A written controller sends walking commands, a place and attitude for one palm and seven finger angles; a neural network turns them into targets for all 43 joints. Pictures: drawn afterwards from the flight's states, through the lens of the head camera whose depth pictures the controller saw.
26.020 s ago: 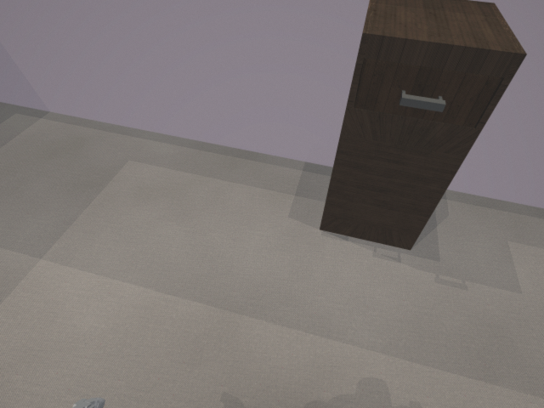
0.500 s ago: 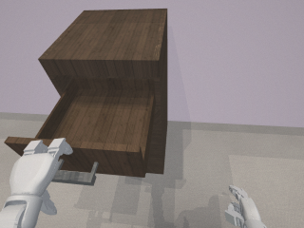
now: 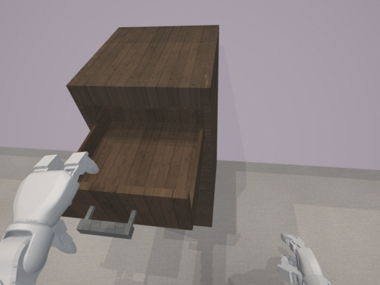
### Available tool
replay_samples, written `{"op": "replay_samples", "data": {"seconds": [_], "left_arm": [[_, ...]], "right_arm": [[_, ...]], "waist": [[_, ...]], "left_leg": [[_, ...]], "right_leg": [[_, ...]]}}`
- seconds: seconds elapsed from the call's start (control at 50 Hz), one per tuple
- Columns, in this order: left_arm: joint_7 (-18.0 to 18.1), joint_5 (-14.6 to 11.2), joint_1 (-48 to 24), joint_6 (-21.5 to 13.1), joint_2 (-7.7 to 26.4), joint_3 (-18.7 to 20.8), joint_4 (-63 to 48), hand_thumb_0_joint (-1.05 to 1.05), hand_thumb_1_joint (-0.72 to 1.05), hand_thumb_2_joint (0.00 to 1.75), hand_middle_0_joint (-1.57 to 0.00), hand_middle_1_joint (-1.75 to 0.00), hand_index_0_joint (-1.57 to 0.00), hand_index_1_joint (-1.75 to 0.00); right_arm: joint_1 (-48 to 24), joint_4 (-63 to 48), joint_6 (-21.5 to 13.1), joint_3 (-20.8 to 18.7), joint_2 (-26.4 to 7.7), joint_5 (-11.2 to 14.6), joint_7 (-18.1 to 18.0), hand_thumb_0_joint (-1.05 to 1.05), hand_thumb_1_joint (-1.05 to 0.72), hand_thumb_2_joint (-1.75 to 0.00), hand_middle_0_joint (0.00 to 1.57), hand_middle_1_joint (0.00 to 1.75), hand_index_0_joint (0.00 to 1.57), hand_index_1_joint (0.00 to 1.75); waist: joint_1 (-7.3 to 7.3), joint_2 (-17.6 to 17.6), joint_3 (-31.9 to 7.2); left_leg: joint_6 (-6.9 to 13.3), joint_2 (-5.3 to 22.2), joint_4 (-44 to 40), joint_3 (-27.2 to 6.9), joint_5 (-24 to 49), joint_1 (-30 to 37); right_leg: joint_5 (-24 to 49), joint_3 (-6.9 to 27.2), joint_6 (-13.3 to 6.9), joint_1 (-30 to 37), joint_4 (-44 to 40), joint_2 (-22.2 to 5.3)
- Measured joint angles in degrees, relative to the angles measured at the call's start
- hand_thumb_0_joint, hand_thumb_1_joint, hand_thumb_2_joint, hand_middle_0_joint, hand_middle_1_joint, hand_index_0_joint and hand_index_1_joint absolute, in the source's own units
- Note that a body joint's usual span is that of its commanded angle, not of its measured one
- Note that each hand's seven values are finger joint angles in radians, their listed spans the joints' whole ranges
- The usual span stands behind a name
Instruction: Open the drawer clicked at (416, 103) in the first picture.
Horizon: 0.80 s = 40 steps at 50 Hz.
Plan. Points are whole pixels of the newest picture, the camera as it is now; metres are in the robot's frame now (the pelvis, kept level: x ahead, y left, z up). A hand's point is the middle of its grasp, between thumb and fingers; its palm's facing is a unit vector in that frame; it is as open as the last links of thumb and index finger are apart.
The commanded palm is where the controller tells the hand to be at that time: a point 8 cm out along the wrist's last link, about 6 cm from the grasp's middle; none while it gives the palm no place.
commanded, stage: lift the hand off the handle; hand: left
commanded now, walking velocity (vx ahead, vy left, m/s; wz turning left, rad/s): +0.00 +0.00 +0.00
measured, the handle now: (109, 220) +0.24 +0.25 -0.03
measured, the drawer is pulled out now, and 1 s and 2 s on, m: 0.30 0.30 0.30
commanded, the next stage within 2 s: draw the hand back to the body in 0.14 s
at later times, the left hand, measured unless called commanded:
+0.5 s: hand (65, 210) +0.19 +0.25 +0.13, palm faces +0.09 -0.07 -0.99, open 13.8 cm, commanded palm +0.16 +0.25 +0.18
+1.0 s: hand (80, 207) +0.19 +0.22 +0.14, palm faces +0.35 -0.79 -0.51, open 13.6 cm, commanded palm +0.15 +0.25 +0.18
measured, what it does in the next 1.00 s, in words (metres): stands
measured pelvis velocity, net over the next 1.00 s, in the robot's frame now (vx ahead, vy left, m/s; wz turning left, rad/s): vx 0.00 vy -0.02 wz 0.01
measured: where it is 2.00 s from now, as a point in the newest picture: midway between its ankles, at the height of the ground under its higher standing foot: outside the picture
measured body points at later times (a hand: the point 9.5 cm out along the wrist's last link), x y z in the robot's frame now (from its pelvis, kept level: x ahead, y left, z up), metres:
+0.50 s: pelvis -0.01 -0.01 +0.00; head -0.01 -0.05 +0.45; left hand +0.18 +0.25 +0.18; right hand +0.22 -0.20 -0.09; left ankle -0.03 +0.08 -0.74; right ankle +0.00 -0.11 -0.74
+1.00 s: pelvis +0.00 -0.02 +0.00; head +0.00 -0.04 +0.45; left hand +0.17 +0.26 +0.17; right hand +0.20 -0.23 -0.08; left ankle -0.03 +0.08 -0.74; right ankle +0.00 -0.11 -0.74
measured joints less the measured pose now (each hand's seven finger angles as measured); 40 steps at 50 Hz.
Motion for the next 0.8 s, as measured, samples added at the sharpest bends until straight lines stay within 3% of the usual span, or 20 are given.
{"op": "replay_samples", "data": {"seconds": [0.2, 0.32, 0.56, 0.8], "left_arm": [[-2.76, -0.81, -0.61, 1.31, -0.09, -0.57, -2.41, 0.00, -0.49, 0.30, -0.32, -1.20, -0.32, -1.20], [-2.29, 0.17, 0.54, -0.04, -0.67, -1.88, -3.05, 0.00, -0.49, 0.30, -0.32, -1.20, -0.32, -1.20], [-2.39, -1.63, 1.20, -1.04, 1.49, 1.67, -0.41, 0.00, -0.49, 0.30, -0.32, -1.20, -0.32, -1.20], [-0.82, -3.61, 6.59, -5.39, 3.22, 5.00, -3.19, 0.00, -0.49, 0.30, -0.32, -1.20, -0.32, -1.20]], "right_arm": [[-0.44, -0.33, 0.11, 0.21, -0.58, 0.55, 1.13, 0.01, -0.91, -0.90, 0.21, 0.30, 0.20, 0.30], [-0.19, -0.51, -0.16, 0.65, -0.24, 0.34, 1.46, 0.01, -0.91, -0.90, 0.21, 0.30, 0.20, 0.30], [-0.18, -0.17, -0.32, 0.37, -0.39, 0.76, 1.09, 0.01, -0.91, -0.90, 0.21, 0.30, 0.20, 0.30], [0.91, -1.41, -1.07, -0.69, -1.35, 0.75, 0.45, 0.01, -0.91, -0.90, 0.20, 0.30, 0.20, 0.30]], "waist": [[0.33, 0.43, 0.79], [0.46, 0.33, 0.46], [0.17, 0.30, 1.01], [-0.31, -0.01, 0.60]], "left_leg": [[0.26, -0.44, -2.11, -0.10, 1.45, 1.45], [0.07, -0.20, -2.12, 0.00, 1.54, 1.34], [-0.60, 0.49, -1.24, -0.47, 1.35, 1.02], [-1.17, 1.33, 0.88, -0.48, 0.09, -0.73]], "right_leg": [[1.23, -0.06, 0.22, 1.41, -1.83, -0.39], [1.46, 0.03, 0.01, 1.30, -2.00, -0.14], [1.31, -0.49, -0.77, 1.25, -1.50, 0.51], [0.50, -0.56, -1.34, -0.28, -0.11, 1.29]]}}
